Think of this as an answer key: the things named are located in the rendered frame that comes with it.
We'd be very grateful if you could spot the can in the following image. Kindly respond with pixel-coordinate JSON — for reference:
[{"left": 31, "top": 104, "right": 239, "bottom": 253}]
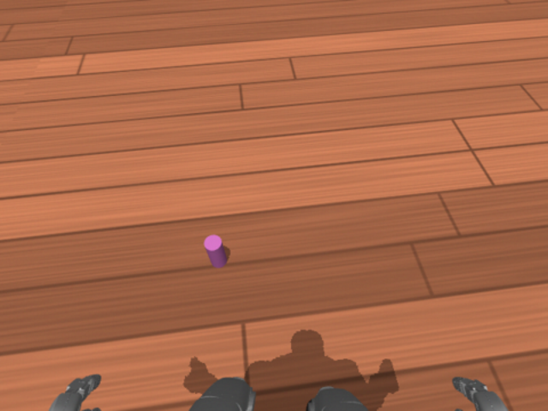
[{"left": 204, "top": 235, "right": 227, "bottom": 268}]

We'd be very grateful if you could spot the right robot hand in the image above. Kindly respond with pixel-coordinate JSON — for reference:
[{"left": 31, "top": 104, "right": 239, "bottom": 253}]
[{"left": 452, "top": 377, "right": 509, "bottom": 411}]

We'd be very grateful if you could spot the left robot hand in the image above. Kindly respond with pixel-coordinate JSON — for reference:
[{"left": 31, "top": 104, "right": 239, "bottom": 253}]
[{"left": 49, "top": 374, "right": 101, "bottom": 411}]

